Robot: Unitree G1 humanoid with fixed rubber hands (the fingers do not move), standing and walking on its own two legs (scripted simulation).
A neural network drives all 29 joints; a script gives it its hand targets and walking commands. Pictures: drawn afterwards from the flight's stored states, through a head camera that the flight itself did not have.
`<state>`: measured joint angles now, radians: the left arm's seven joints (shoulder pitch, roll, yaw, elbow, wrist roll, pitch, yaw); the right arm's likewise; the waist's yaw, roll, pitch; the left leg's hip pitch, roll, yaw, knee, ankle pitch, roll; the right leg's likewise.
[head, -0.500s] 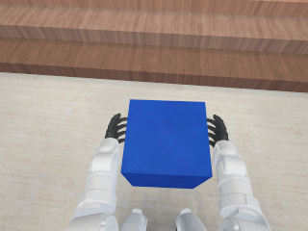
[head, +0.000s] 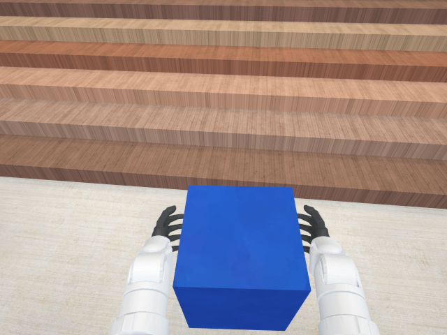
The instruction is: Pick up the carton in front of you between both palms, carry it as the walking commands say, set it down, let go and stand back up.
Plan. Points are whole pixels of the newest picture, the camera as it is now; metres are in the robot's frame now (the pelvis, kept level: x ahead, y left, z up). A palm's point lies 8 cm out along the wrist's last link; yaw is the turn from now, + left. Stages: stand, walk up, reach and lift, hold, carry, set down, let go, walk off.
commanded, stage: reach and lift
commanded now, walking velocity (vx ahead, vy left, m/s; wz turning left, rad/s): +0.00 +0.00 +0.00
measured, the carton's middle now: (238, 260) +0.30 +0.00 -0.05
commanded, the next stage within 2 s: hold in 0.92 s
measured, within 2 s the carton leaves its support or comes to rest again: neither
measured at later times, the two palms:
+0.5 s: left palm (161, 239) +0.29 +0.15 +0.03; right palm (319, 240) +0.30 -0.15 +0.03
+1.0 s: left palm (159, 236) +0.29 +0.15 +0.04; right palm (321, 237) +0.29 -0.15 +0.05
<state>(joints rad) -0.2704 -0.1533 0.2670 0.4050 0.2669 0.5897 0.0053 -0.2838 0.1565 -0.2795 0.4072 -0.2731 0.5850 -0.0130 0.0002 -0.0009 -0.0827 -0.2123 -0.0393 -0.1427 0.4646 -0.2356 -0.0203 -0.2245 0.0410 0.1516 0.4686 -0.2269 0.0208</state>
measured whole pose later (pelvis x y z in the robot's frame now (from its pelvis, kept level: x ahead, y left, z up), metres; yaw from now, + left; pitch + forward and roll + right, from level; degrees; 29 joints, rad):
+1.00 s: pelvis +0.01 +0.00 +0.01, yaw +0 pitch -5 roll +0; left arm -0.24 -0.15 0.20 0.25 0.26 0.71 0.00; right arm -0.25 0.15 -0.22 0.26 -0.27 0.70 0.00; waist 0.00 0.00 -0.01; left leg -0.07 -0.03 -0.14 0.36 -0.20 -0.02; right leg -0.08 0.03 0.14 0.37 -0.19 0.02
